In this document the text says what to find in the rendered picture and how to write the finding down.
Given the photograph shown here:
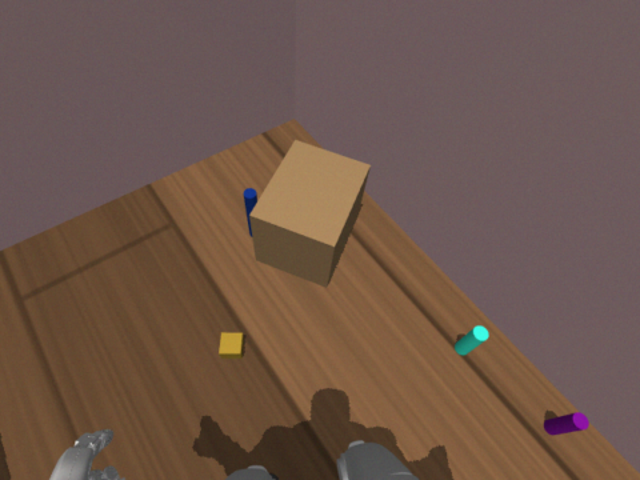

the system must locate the left robot hand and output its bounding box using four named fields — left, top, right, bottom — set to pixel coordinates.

left=49, top=429, right=125, bottom=480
